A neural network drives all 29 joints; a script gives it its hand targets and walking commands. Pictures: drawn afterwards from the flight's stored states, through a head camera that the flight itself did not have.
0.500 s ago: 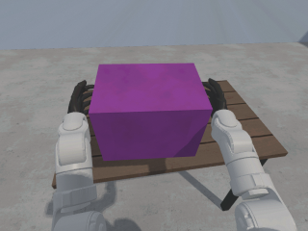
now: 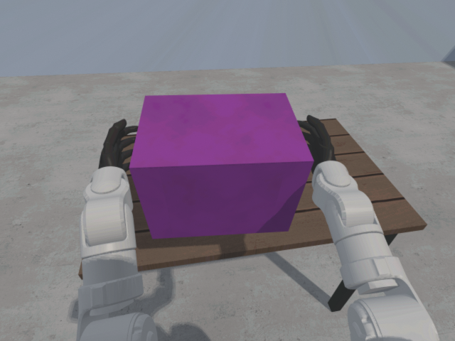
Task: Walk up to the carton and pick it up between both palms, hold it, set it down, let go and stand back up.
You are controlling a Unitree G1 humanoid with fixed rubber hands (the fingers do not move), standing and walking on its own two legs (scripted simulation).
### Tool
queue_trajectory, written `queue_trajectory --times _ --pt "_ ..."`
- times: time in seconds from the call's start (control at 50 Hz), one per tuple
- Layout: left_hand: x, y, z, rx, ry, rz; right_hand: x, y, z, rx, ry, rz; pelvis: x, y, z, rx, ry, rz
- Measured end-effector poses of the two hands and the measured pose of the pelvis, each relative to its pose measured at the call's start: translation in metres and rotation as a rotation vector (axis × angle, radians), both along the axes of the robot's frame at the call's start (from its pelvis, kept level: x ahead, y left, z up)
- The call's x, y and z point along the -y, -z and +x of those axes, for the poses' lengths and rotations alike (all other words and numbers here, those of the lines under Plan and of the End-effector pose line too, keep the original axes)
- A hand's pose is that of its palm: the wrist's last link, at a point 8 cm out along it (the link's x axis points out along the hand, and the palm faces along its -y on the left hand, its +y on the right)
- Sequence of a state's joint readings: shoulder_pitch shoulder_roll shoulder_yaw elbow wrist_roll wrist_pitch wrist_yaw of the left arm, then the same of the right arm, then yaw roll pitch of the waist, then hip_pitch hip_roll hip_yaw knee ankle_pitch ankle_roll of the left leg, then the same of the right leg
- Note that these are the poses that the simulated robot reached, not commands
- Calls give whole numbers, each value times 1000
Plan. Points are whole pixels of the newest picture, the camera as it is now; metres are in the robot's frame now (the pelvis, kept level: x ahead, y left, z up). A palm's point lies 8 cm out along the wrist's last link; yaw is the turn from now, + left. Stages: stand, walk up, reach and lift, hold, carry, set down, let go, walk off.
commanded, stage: set down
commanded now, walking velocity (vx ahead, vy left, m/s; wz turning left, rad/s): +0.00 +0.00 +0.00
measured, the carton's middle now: (219, 165) +0.39 +0.01 +0.13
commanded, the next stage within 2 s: none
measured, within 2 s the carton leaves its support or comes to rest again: neither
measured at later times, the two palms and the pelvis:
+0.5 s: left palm (120, 181) +0.37 +0.19 +0.12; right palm (308, 166) +0.37 -0.16 +0.14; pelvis +0.02 +0.01 +0.00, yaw +1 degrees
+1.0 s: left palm (124, 174) +0.40 +0.19 +0.11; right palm (302, 164) +0.39 -0.16 +0.12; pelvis +0.04 +0.01 +0.00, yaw +0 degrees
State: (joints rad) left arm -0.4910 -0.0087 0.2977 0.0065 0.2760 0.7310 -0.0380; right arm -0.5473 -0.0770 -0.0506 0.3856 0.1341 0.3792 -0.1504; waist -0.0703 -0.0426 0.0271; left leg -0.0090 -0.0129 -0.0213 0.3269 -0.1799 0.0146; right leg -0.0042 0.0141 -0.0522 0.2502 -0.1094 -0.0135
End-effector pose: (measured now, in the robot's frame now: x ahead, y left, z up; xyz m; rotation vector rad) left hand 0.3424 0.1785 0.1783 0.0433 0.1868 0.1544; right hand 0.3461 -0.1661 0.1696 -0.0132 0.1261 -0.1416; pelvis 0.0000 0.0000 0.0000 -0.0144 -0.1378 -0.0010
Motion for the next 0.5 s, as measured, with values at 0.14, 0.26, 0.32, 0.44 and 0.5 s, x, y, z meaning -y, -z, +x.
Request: queue_trajectory --times 0.14,0.26,0.32,0.44,0.5 --pt "-4 -3 1 29 0 -4 -4 -3 0 36 5 -4 -1 0 -1 0 2 1" --pt "-7 -6 9 81 18 4 -7 -10 6 137 20 -8 -3 0 1 4 -2 5" --pt "-9 5 15 56 30 9 -8 -7 11 158 23 -11 -5 0 3 14 -2 6" --pt "-10 42 23 -7 37 0 -9 21 20 128 17 -30 -6 0 12 10 -5 4" --pt "-8 55 27 -10 40 -8 -7 33 24 125 20 -36 -5 0 17 -3 -9 0"
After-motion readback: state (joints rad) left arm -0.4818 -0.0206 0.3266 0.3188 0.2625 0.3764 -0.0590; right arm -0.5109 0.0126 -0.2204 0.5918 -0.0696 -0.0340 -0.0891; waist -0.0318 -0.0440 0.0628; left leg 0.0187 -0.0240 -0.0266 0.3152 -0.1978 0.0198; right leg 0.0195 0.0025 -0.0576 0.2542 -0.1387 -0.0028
